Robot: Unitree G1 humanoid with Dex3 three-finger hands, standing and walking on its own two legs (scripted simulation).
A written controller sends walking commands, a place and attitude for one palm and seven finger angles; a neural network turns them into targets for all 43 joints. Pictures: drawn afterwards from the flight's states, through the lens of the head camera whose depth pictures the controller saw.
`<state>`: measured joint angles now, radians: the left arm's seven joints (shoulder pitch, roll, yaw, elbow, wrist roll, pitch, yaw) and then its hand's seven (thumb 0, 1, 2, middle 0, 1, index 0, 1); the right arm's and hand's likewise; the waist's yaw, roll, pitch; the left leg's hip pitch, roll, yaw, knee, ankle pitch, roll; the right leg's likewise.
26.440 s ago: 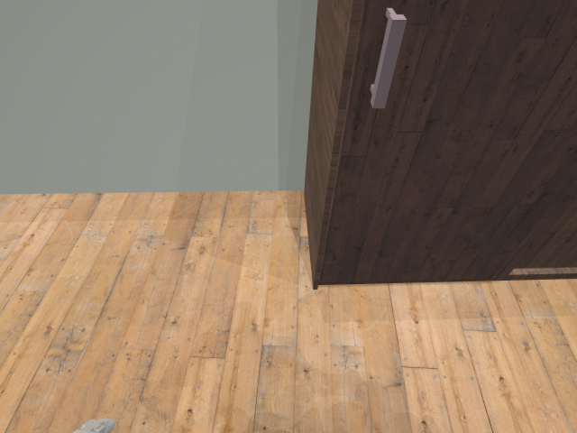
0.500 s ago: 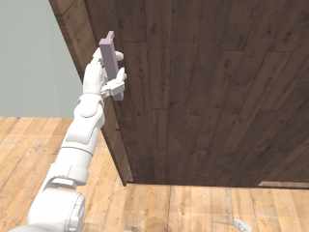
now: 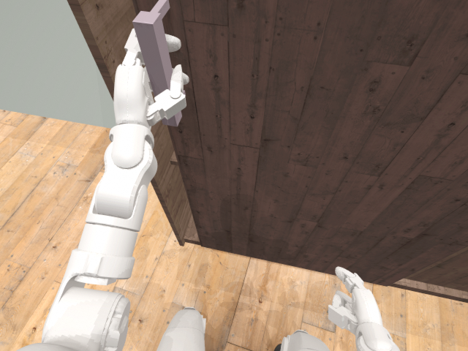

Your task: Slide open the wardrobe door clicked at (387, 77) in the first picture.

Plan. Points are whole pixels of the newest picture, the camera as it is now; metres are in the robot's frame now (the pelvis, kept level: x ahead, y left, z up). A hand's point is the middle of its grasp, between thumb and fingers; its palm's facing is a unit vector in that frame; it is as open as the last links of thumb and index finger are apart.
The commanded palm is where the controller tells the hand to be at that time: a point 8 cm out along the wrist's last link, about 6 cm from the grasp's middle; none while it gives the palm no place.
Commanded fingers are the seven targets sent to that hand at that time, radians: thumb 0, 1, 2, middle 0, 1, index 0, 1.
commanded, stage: step sideways, sliding the door along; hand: left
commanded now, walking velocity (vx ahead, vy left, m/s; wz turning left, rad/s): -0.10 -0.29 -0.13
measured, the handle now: (167, 67) +0.46 +0.17 +0.20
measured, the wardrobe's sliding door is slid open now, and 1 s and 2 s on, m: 0.08 0.44 0.65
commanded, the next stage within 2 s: none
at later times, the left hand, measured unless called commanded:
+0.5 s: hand (278, 111) +0.40 +0.00 +0.19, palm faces +0.14 -0.99 -0.06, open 6.5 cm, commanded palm +0.37 -0.01 +0.20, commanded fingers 0.00 0.90 0.90 -0.45 -1.40 -0.45 -1.40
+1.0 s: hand (440, 138) +0.38 -0.20 +0.20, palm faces -0.12 -0.99 -0.08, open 6.6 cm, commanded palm +0.37 -0.16 +0.20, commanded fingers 0.00 0.90 0.90 -0.45 -1.40 -0.45 -1.40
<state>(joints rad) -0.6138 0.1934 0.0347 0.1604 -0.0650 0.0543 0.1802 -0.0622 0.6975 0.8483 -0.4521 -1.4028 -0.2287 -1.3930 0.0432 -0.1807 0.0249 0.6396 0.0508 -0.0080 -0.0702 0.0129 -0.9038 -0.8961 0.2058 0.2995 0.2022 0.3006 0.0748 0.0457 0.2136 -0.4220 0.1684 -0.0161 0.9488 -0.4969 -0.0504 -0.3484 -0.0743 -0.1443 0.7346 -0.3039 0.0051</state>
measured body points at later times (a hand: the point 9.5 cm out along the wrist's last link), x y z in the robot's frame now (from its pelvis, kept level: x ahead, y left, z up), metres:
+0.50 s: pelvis +0.04 -0.13 +0.02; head +0.12 -0.12 +0.46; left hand +0.38 +0.05 +0.20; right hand +0.29 -0.32 -0.07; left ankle +0.03 +0.03 -0.71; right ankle +0.06 -0.26 -0.69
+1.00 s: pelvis +0.00 -0.25 +0.01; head +0.07 -0.26 +0.46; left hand +0.38 -0.15 +0.20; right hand +0.18 -0.48 -0.09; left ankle +0.03 -0.08 -0.71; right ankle +0.04 -0.36 -0.68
